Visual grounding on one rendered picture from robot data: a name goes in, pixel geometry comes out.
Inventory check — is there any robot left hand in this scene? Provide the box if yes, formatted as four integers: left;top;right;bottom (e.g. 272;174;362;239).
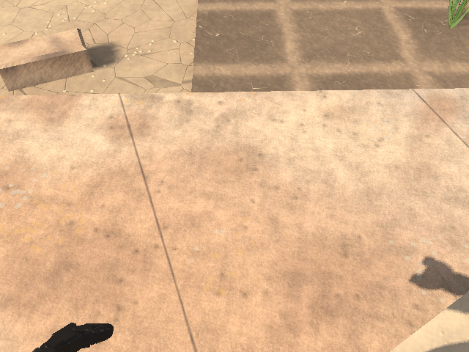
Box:
32;323;114;352

